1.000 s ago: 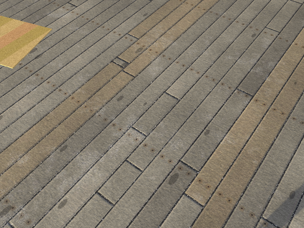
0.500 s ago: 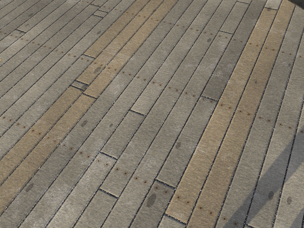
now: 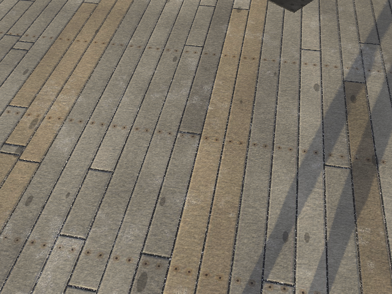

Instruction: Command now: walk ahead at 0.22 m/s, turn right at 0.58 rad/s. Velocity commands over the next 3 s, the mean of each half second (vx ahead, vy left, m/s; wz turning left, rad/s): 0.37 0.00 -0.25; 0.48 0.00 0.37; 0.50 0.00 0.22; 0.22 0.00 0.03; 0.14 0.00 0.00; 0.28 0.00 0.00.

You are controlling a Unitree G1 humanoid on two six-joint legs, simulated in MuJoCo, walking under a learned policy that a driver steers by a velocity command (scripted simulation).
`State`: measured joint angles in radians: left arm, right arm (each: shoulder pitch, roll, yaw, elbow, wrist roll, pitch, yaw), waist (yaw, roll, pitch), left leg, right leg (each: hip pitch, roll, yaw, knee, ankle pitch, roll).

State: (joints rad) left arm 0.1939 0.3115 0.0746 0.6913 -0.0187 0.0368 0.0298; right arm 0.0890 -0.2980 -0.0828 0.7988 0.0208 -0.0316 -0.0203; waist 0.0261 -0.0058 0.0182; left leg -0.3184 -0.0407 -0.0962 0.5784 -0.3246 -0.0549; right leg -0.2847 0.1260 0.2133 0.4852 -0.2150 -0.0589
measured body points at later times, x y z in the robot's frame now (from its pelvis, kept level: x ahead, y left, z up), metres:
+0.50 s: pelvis +0.16 -0.06 -0.01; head +0.20 -0.07 +0.43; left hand +0.41 +0.16 -0.08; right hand +0.12 -0.34 -0.15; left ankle +0.03 +0.12 -0.69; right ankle +0.22 -0.17 -0.74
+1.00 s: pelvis +0.44 -0.06 -0.03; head +0.49 -0.05 +0.42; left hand +0.42 +0.23 -0.16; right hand +0.69 -0.27 -0.11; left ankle +0.55 +0.03 -0.74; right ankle +0.23 -0.17 -0.70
